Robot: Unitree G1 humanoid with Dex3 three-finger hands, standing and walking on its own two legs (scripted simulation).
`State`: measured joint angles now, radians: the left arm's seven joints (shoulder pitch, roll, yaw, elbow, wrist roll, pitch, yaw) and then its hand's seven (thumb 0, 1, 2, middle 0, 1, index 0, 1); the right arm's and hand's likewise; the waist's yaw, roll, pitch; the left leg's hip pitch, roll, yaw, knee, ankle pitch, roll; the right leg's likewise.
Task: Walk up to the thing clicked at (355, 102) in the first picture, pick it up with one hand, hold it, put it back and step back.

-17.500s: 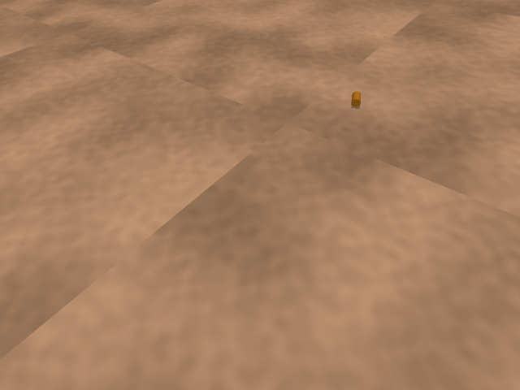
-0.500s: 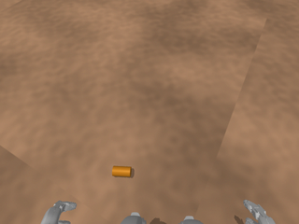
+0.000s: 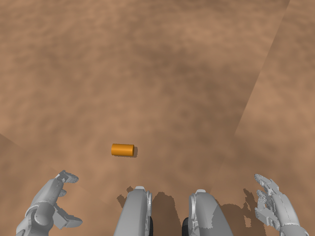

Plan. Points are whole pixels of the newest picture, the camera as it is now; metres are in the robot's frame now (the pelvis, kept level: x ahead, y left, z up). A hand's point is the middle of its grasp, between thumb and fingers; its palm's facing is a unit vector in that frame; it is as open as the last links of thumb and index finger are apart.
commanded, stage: rise first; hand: left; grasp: from above
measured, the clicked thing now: (123, 149) +0.47 +0.23 -0.56
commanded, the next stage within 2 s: none
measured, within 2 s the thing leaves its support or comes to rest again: neither
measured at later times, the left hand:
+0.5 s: hand (90, 171) +0.32 +0.30 -0.32, palm faces -0.49 -0.23 -0.84, open 12.7 cm
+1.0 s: hand (98, 162) +0.37 +0.30 -0.40, palm faces -0.49 -0.04 -0.87, open 12.2 cm
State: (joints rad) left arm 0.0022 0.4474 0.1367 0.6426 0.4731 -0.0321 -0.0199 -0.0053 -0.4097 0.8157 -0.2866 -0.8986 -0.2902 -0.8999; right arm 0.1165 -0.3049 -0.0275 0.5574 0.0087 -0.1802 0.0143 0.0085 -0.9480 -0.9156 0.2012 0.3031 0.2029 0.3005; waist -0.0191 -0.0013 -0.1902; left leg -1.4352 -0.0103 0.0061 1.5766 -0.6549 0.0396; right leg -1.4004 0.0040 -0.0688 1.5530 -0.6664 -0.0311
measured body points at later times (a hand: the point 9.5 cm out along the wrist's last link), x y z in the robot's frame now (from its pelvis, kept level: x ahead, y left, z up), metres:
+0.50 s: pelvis -0.07 +0.00 -0.18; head +0.15 +0.03 +0.21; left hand +0.34 +0.31 -0.27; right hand +0.03 -0.28 -0.31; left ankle +0.03 +0.10 -0.55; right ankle +0.03 -0.11 -0.55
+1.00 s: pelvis -0.06 +0.00 -0.23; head +0.18 +0.05 +0.15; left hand +0.39 +0.30 -0.35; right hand +0.01 -0.28 -0.34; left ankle +0.03 +0.10 -0.55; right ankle +0.03 -0.11 -0.55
